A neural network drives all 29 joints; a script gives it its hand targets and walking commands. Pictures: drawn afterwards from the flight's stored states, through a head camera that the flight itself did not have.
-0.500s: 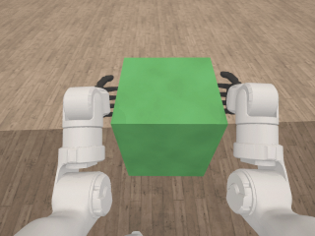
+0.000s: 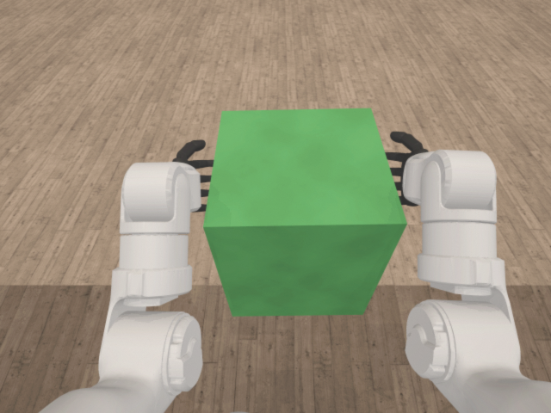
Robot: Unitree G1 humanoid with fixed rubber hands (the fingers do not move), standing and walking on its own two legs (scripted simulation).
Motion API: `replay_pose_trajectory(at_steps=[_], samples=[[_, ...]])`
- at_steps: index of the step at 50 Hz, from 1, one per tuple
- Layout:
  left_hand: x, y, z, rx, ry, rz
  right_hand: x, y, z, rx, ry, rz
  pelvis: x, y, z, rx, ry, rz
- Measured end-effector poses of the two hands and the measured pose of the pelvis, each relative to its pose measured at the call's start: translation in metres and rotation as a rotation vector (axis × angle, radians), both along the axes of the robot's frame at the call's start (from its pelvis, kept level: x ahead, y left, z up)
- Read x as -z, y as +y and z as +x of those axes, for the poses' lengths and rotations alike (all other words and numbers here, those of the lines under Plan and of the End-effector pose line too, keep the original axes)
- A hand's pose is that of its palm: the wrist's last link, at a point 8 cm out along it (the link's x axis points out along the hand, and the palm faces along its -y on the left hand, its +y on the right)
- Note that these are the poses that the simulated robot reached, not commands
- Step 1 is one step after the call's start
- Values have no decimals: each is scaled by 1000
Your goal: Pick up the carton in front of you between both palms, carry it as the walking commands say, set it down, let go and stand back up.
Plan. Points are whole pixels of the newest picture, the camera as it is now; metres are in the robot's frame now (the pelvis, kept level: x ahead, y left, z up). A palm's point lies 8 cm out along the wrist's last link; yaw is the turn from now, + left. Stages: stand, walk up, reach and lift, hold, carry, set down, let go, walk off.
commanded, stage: carry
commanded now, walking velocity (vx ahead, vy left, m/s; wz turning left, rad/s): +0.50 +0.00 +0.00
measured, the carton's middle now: (296, 219) +0.38 +0.03 +0.08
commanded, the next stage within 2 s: none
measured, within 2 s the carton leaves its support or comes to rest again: neither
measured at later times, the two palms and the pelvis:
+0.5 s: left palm (248, 34) +0.71 +0.14 +0.22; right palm (413, 49) +0.67 -0.16 +0.21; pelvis +0.31 +0.04 +0.05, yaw -1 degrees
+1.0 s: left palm out of the picture +1.02 +0.19 +0.27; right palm out of the picture +1.04 -0.11 +0.27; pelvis +0.65 +0.02 +0.08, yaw +0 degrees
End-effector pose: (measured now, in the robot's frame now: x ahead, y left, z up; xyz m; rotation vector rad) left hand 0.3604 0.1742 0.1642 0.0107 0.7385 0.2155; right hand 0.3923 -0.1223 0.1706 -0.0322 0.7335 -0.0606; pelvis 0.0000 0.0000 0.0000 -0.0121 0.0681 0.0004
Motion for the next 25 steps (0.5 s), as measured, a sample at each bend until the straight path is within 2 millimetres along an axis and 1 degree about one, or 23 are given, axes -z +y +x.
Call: replay_pose_trajectory(at_steps=[2,5,9,12,14,17,19,22,25], samples=[[-6,8,18,-24,5,-2,-5,9,25,-20,6,4,-7,-1,22,-5,0,10],[-20,16,54,-43,-20,-5,-17,17,64,-27,-18,19,-13,1,57,-10,4,17],[-34,21,115,-34,-43,-11,-29,21,118,-8,-40,24,-16,9,113,-9,15,24],[-34,20,166,4,-42,-15,-31,19,158,24,-40,5,-10,21,161,0,7,47],[-30,14,201,49,-28,-21,-26,12,177,62,-27,-23,-11,29,188,8,-4,58],[-26,-4,244,112,24,-29,-17,-5,196,122,28,-35,-26,36,220,5,-5,39],[-28,-15,271,143,44,-33,-17,-16,209,154,49,-37,-37,39,241,7,-1,27],[-38,-29,310,167,30,-43,-26,-29,238,192,35,-31,-48,40,272,15,5,12],[-53,-37,351,167,-20,-57,-44,-36,278,207,-14,-21,-55,36,309,20,13,6]])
